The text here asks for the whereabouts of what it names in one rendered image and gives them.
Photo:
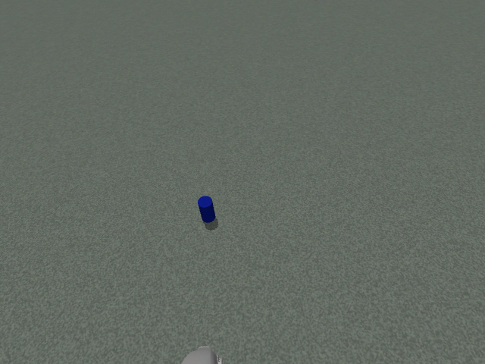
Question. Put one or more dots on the can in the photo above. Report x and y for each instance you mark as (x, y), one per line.
(206, 209)

